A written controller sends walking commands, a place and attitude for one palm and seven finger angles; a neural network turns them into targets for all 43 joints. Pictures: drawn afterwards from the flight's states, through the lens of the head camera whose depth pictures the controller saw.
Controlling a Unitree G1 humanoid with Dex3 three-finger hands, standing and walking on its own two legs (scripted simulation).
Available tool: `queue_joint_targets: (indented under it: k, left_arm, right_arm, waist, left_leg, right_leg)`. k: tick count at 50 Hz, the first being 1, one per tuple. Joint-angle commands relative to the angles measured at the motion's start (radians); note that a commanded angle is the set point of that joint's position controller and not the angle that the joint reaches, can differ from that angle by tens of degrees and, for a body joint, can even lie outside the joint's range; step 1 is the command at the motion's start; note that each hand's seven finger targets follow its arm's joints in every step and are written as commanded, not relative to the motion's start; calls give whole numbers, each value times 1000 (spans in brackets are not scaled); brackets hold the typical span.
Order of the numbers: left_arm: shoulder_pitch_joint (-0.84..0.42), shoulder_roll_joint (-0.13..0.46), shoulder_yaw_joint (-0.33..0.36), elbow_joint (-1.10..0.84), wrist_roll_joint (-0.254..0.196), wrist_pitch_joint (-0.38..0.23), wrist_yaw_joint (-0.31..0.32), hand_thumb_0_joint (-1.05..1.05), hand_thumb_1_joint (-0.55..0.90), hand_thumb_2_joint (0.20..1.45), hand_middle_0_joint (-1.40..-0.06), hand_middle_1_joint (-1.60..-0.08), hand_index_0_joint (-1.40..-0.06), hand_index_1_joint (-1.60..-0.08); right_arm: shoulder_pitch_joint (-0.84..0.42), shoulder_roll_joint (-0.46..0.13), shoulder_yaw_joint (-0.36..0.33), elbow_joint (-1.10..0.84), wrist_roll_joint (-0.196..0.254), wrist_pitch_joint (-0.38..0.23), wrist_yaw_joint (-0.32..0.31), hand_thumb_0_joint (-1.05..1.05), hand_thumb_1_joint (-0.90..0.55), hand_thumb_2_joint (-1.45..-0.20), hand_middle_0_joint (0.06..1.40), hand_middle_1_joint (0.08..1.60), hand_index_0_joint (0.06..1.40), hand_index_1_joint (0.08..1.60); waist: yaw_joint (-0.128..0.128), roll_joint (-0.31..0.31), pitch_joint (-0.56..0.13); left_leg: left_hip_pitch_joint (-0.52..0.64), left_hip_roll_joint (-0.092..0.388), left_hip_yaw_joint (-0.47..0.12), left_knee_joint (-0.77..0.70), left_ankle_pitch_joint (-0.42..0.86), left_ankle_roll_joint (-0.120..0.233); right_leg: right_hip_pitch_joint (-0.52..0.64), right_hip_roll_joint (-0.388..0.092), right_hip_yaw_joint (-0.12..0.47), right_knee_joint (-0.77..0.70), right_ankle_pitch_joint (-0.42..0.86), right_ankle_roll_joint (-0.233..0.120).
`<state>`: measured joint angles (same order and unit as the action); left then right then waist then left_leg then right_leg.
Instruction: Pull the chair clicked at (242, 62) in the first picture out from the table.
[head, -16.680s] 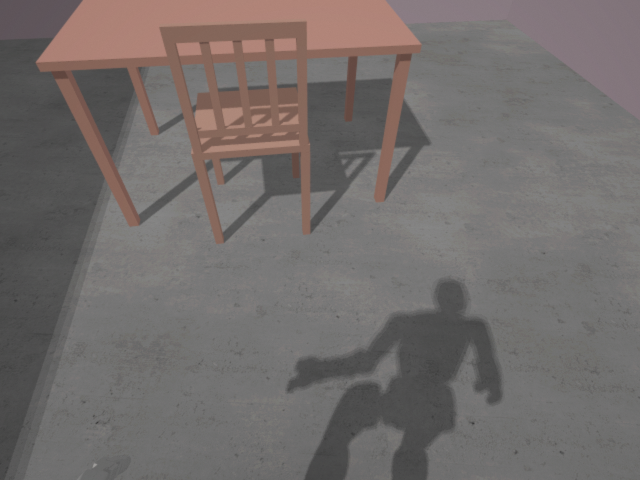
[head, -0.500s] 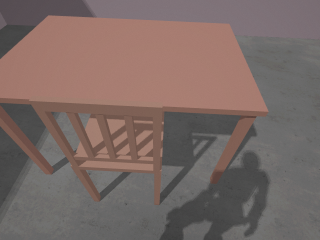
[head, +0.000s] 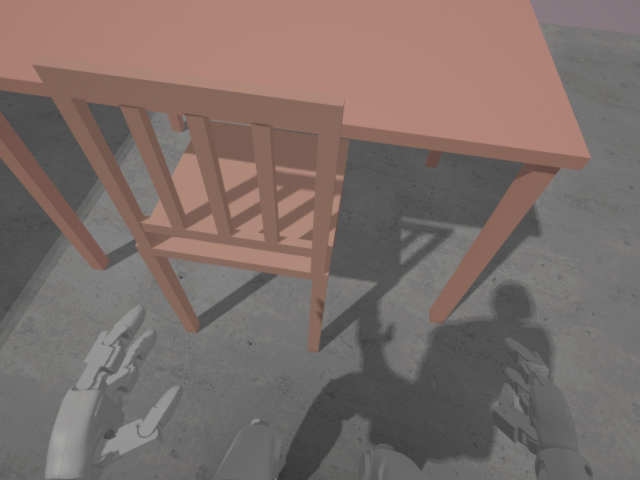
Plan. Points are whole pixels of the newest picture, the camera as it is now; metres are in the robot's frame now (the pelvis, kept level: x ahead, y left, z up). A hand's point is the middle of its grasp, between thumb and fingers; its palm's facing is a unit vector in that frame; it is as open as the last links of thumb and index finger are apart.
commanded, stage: raise the hand toward the chair's back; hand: left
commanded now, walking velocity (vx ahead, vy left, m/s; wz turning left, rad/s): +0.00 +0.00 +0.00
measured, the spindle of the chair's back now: (213, 181) +0.53 +0.23 +0.01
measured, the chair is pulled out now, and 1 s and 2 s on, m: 0.00 0.00 0.00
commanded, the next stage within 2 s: aim the fingers beside a spindle in 1.58 s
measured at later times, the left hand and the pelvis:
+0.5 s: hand (157, 361) +0.23 +0.21 +0.04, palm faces -0.06 -1.00 -0.07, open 14.4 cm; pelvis +0.00 +0.02 +0.00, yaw -1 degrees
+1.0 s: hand (128, 327) +0.25 +0.24 +0.06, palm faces -0.02 -1.00 -0.06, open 16.9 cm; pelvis +0.02 +0.04 +0.02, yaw -1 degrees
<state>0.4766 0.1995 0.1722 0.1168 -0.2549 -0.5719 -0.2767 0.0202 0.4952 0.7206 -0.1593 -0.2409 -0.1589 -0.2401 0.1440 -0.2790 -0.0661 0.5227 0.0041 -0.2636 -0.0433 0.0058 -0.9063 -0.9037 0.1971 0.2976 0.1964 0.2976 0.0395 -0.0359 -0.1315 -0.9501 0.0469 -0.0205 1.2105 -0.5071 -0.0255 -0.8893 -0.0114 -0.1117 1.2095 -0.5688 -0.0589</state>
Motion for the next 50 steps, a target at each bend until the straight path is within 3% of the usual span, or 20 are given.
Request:
queue_joint_targets:
  k: [1,3,4,6,7,9,11,13,16,17,20,24,27,31,35,36,39,43,46,50]
  left_arm:
    - [-285,131,-38,-402,-23,-150,-41,0,270,630,-137,-201,-137,-201]
    - [-254,146,-36,-245,-22,-58,-98,0,223,610,-132,-194,-132,-194]
    - [-235,153,-24,-175,-23,7,-122,0,200,600,-130,-190,-130,-190]
    - [-161,175,26,-61,-33,153,-158,0,153,580,-125,-183,-125,-183]
    - [-151,174,43,-102,-52,212,-165,0,130,570,-123,-179,-123,-179]
    - [-118,216,147,-180,-85,283,-132,0,83,550,-118,-172,-118,-172]
    - [-104,230,228,-231,-106,276,-65,0,37,530,-114,-164,-114,-164]
    - [-97,191,219,-333,-96,201,4,0,-10,510,-109,-157,-109,-157]
    - [-139,146,131,-296,-41,97,49,0,-80,480,-102,-146,-102,-146]
    - [-165,135,98,-276,-22,67,45,0,-103,470,-100,-142,-100,-142]
    - [-178,118,23,-170,-4,35,-13,0,-173,440,-93,-131,-93,-131]
    - [-188,189,66,-262,-41,58,-79,0,-267,400,-83,-117,-83,-117]
    - [-176,219,136,-332,-65,78,-47,0,-337,370,-76,-106,-76,-106]
    - [-174,195,145,-326,-54,79,24,0,-430,330,-67,-91,-67,-91]
    - [-169,140,53,-238,-13,113,13,0,-500,300,-60,-80,-60,-80]
    - [-164,140,41,-207,-5,132,-2,0,-500,300,-60,-80,-60,-80]
    - [-190,168,50,-238,-14,162,-41,0,-500,300,-60,-80,-60,-80]
    - [-220,213,129,-307,-40,148,-32,0,-500,300,-60,-80,-60,-80]
    - [-255,219,142,-334,-45,114,-6,0,-500,300,-60,-80,-60,-80]
    - [-255,191,106,-260,-31,114,-13,0,-500,300,-60,-80,-60,-80]
  right_arm:
    - [27,-86,6,-70,4,-63,-31,0,-900,-900,200,300,200,300]
    - [26,-95,9,-52,21,-58,-41,0,-900,-900,200,300,200,300]
    - [25,-96,11,-58,29,-48,-47,0,-900,-900,200,300,200,300]
    - [12,-97,10,-84,43,-27,-53,0,-900,-900,200,300,200,300]
    - [7,-95,12,-113,47,-15,-54,0,-900,-900,200,300,200,300]
    - [-17,-77,5,-142,46,2,-53,0,-900,-900,200,300,200,300]
    - [-30,-46,3,-139,34,7,-50,0,-900,-900,200,300,200,300]
    - [-9,-21,-1,-124,25,-3,-38,0,-900,-900,200,300,200,300]
    - [-2,-28,-3,-84,11,-7,-25,0,-900,-900,200,300,200,300]
    - [12,-37,-2,-74,9,-10,-22,0,-900,-900,200,300,200,300]
    - [34,-70,0,-67,19,-21,-24,0,-900,-900,200,300,200,300]
    - [45,-95,-3,-99,33,-38,-41,0,-900,-900,200,300,200,300]
    - [40,-86,-2,-101,32,-37,-46,0,-900,-900,200,300,200,300]
    - [35,-72,0,-86,21,-24,-39,0,-900,-900,200,300,200,300]
    - [41,-87,8,-100,21,-6,-23,0,-900,-900,200,300,200,300]
    - [47,-91,9,-105,22,1,-23,0,-900,-900,200,300,200,300]
    - [55,-102,12,-132,26,8,-25,0,-900,-900,200,300,200,300]
    - [57,-95,16,-135,21,10,-30,0,-900,-900,200,300,200,300]
    - [52,-90,21,-121,16,5,-30,0,-900,-900,200,300,200,300]
    - [62,-98,23,-110,14,9,-22,0,-900,-900,200,300,200,300]
  waist:
    - [-125,123,-204]
    - [-133,72,-127]
    - [-121,44,-118]
    - [-72,10,-148]
    - [-50,1,-203]
    - [-1,-25,-300]
    - [32,-29,-332]
    - [30,20,-342]
    - [-22,1,-218]
    - [-47,18,-187]
    - [-86,12,-115]
    - [-56,82,-261]
    - [-34,95,-306]
    - [-35,110,-263]
    - [-63,129,-165]
    - [-69,102,-156]
    - [-65,102,-203]
    - [-48,104,-266]
    - [-49,142,-246]
    - [-66,140,-226]
  left_leg:
    - [132,-23,-2,-73,159,71]
    - [52,-25,-5,-70,108,66]
    - [23,-30,-3,-82,83,64]
    - [27,-39,1,-111,96,65]
    - [46,-50,10,-126,118,66]
    - [87,-57,13,-153,184,65]
    - [104,-48,1,-158,249,56]
    - [155,-41,0,-180,314,50]
    - [135,-34,-5,-172,273,52]
    - [128,-34,-6,-170,237,52]
    - [80,-36,-7,-160,112,56]
    - [169,-39,-3,-190,144,62]
    - [225,-38,-12,-217,207,61]
    - [253,-34,-25,-236,259,53]
    - [242,-28,-38,-258,199,44]
    - [239,-27,-43,-265,201,47]
    - [260,-30,-39,-267,218,49]
    - [311,-28,-44,-262,298,43]
    - [325,-24,-51,-260,306,37]
    - [315,-21,-56,-261,297,33]
  right_leg:
    - [35,19,162,-245,126,32]
    - [31,13,176,-281,74,42]
    - [49,10,182,-302,29,45]
    - [119,6,190,-329,20,47]
    - [182,-5,194,-341,48,55]
    - [295,-19,194,-344,129,65]
    - [333,-13,171,-304,251,64]
    - [317,-6,130,-266,365,54]
    - [177,10,98,-245,293,53]
    - [128,12,94,-245,237,51]
    - [38,7,112,-278,55,48]
    - [118,4,114,-291,91,41]
    - [155,15,78,-273,173,39]
    - [135,24,40,-251,227,35]
    - [70,25,25,-257,181,35]
    - [73,27,22,-262,183,35]
    - [112,27,30,-277,210,35]
    - [143,29,24,-265,264,34]
    - [113,31,20,-257,250,32]
    - [87,28,18,-256,238,34]
